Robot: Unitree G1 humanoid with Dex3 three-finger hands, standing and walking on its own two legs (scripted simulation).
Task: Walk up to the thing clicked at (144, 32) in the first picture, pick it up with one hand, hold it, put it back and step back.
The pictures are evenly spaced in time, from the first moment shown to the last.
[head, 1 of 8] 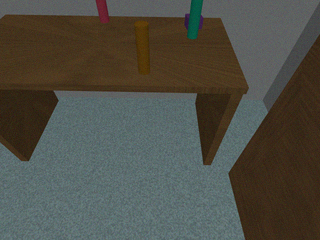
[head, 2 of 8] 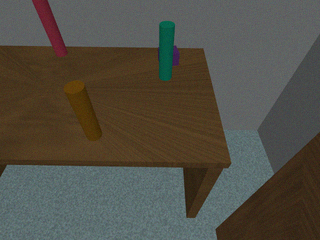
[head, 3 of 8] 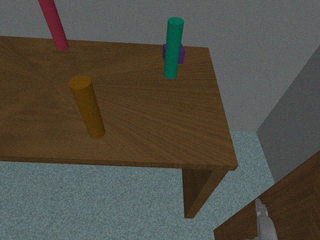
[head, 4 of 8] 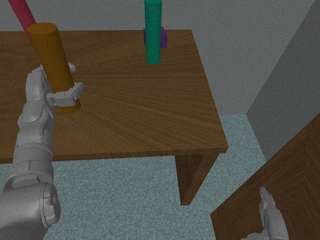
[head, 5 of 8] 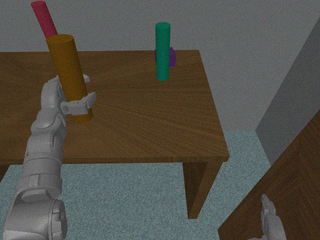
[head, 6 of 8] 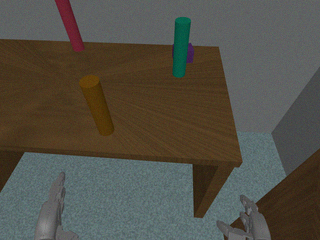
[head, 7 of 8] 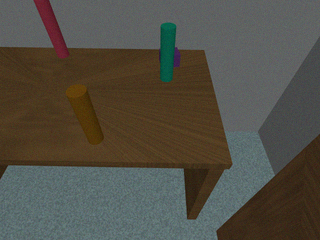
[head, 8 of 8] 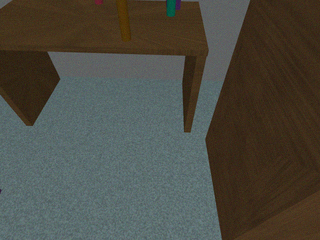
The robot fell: no
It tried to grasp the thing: yes
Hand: left
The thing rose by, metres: 0.24
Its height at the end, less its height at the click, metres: +0.00
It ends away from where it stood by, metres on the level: 0.01
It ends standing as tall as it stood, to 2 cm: yes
